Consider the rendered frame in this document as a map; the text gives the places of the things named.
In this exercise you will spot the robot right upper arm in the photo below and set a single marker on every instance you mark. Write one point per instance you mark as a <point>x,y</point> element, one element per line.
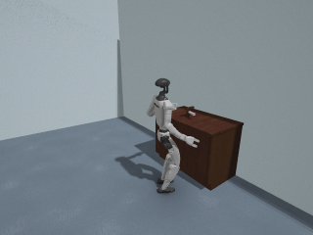
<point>168,107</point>

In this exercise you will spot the right robot hand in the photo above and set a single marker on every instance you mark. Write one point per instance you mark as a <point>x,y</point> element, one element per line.
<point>190,140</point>

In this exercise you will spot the counter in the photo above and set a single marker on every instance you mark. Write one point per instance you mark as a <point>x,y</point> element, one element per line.
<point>215,159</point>

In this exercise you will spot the humanoid robot head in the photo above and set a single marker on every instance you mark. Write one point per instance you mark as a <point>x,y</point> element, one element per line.
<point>162,83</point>

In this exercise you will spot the robot left upper arm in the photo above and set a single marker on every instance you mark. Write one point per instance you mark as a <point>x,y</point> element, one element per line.
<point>150,112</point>

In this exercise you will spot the robot right forearm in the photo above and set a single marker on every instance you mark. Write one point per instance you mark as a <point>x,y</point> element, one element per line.
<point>176,133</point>

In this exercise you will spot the left robot hand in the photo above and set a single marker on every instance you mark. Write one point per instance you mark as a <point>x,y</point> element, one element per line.
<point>174,104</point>

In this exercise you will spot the robot left foot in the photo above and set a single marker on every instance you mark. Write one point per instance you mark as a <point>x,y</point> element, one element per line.
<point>159,181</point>

